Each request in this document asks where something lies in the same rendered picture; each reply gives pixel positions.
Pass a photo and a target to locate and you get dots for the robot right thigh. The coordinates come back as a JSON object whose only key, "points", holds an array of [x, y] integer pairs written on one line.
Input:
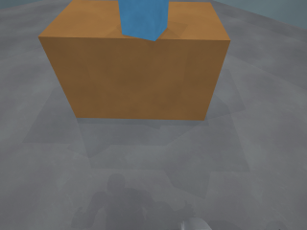
{"points": [[194, 224]]}

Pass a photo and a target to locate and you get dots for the carton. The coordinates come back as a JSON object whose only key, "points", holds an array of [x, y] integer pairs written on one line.
{"points": [[146, 19]]}

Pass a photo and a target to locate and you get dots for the pedestal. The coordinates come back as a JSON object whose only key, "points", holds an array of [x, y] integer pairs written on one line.
{"points": [[105, 74]]}

